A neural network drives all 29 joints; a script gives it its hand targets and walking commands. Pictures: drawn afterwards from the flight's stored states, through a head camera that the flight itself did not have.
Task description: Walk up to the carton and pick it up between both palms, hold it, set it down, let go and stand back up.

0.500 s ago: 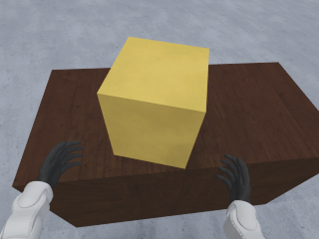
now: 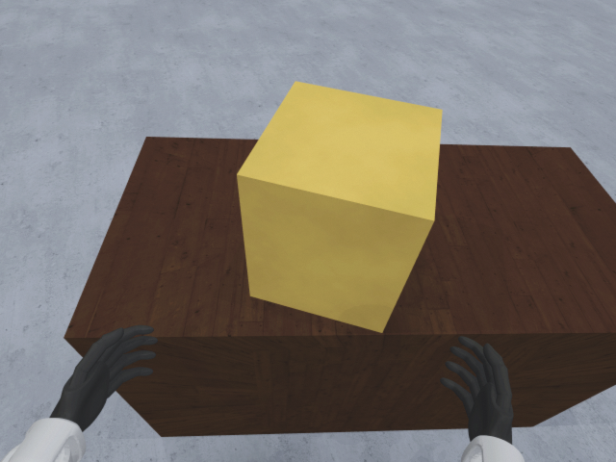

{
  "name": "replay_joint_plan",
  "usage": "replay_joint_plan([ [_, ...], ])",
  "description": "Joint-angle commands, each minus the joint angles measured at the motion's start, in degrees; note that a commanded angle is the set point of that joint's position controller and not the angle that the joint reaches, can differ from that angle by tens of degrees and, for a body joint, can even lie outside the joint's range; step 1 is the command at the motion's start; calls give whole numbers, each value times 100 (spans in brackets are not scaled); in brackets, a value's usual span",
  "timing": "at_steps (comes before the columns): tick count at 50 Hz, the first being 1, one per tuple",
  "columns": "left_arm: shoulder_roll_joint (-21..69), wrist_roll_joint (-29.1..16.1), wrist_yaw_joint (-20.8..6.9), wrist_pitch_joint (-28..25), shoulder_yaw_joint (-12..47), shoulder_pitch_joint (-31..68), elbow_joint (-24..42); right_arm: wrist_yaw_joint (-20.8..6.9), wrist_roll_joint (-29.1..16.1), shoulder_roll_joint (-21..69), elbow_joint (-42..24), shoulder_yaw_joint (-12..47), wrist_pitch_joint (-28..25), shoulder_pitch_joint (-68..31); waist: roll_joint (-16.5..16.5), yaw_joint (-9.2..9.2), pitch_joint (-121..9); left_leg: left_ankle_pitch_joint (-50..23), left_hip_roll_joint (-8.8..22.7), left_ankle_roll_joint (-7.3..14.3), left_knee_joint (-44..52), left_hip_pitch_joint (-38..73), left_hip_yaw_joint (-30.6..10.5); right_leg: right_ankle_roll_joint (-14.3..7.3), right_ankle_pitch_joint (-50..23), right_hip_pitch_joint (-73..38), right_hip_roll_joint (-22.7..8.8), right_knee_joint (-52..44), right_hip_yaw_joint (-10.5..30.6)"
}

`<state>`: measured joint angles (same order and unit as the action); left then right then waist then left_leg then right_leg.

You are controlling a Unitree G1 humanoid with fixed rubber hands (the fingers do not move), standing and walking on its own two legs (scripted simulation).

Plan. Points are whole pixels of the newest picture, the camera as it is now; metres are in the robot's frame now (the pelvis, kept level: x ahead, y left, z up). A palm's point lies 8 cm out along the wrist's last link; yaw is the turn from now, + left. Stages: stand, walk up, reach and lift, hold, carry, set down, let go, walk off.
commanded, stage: set down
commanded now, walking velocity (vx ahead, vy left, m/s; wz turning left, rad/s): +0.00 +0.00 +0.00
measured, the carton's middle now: (339, 209) +0.48 +0.00 +0.03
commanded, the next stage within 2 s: let go in 1.94 s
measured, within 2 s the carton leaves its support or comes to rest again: neither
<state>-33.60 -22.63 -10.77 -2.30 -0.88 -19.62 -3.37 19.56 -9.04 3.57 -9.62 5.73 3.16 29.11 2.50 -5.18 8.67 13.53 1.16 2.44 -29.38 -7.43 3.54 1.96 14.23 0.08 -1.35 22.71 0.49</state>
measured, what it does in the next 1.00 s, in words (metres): shifts its weight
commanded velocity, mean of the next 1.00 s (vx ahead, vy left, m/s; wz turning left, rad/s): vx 0.00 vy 0.00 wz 0.00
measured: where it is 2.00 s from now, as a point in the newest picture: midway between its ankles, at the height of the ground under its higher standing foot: outside the picture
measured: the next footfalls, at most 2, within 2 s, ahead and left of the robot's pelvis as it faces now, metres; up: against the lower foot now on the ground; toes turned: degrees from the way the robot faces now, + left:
none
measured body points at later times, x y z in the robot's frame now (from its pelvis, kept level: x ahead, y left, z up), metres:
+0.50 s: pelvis -0.01 -0.02 +0.00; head +0.00 +0.00 +0.45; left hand +0.19 +0.26 -0.01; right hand +0.19 -0.19 -0.01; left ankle +0.04 +0.09 -0.74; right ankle -0.01 -0.16 -0.74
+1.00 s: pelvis +0.04 -0.05 +0.00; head +0.04 -0.02 +0.45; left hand +0.19 +0.23 -0.05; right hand +0.20 -0.22 -0.05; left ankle +0.04 +0.09 -0.74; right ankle -0.01 -0.16 -0.74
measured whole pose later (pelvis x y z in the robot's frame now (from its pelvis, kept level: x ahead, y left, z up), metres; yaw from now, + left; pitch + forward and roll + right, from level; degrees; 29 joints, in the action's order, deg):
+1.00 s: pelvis +0.04 -0.05 +0.00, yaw +2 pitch -6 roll +0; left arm -23.1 -9.6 -9.0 0.7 -1.6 -18.7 -17.2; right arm 10.5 -7.2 -2.6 17.4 6.4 -8.5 24.4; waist 2.8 -2.2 6.3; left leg 14.6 2.1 -1.5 -25.9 -5.1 1.4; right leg -0.3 18.3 -1.3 0.1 23.2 -0.8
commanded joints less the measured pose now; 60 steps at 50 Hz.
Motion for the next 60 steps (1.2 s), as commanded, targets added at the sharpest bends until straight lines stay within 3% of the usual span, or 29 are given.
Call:
replay_joint_plan([
  [1, -966, -7, 75, -313, -539, 895, 879, -105, 132, -317, -969, -235, -120, -448, -1346, 256, -273, 527, 627, -59, 1289, -531, -673, -411, 179, -6, 57, -156, 101],
  [11, -767, 120, 218, -155, -348, 1415, 242, -308, 114, -521, -405, -379, 72, -1069, -1270, 262, -378, 1132, 637, -40, 1446, -928, -608, -365, 527, -203, -2, -83, 109],
  [15, -851, 69, 245, -97, -317, 1618, 65, -358, 88, -524, -348, -410, 54, -1303, -988, 255, -610, 895, 507, -75, 1271, -736, -468, -363, 641, 72, -104, -210, 146],
  [20, -698, 233, 281, 5, -345, 1595, -119, -433, 79, -524, 134, -434, 58, -1309, -901, 278, -674, 446, 360, -164, 1074, -338, -344, -363, 750, 498, -162, -352, 133],
  [21, -743, 169, 253, -6, -368, 1505, -11, -416, 41, -445, -106, -388, 8, -1235, -761, 289, -785, 262, 319, -164, 997, -278, -301, -350, 551, 444, -188, -381, 153],
  [24, -603, 369, 263, 57, -371, 1446, -200, -495, 83, -508, 324, -393, -4, -1210, -802, 293, -718, -16, 251, -223, 921, -20, -288, -344, 554, 709, -177, -454, 125],
  [33, -345, 689, 309, 79, -412, 1123, -192, -695, 162, -663, 684, -364, -400, -1027, -741, 279, -839, -940, 104, -333, 704, 408, -276, -281, -376, 781, -55, -382, 6],
  [43, -62, 1113, 221, -40, -573, 448, -383, -830, 187, -782, 1494, -44, -1284, -453, -544, 344, -1125, -2507, -81, -468, 326, 1151, -262, -78, -2674, 710, -1, -244, -19],
  [44, 71, 1219, 217, 12, -529, 400, -623, -880, 231, -901, 1842, -79, -1327, -502, -630, 347, -971, -2480, -76, -524, 345, 1179, -288, -88, -2715, 799, 9, -239, -47],
  [47, -14, 1316, 191, 12, -600, 382, -377, -901, 209, -873, 1819, 9, -1554, -451, -698, 320, -942, -2723, -120, -533, 313, 1326, -241, -82, -2942, 759, 13, -316, -26],
  [52, 185, 1428, 214, 138, -447, 487, -579, -1008, 320, -1004, 2168, -78, -1705, -681, -757, 380, -667, -2530, -116, -555, 380, 1444, -257, -153, -2461, 1053, 47, -450, -73],
  [53, 110, 1362, 221, 122, -489, 535, -387, -995, 338, -925, 1945, -109, -1735, -711, -720, 361, -744, -2523, -111, -516, 379, 1439, -216, -146, -2423, 1005, 35, -483, -42],
  [60, 373, 1442, 354, 312, -352, 780, -899, -1166, 520, -1087, 2464, -385, -1558, -1188, -663, 433, -509, -1846, -59, -461, 613, 1328, -179, -230, -1491, 1232, 50, -616, -81],
])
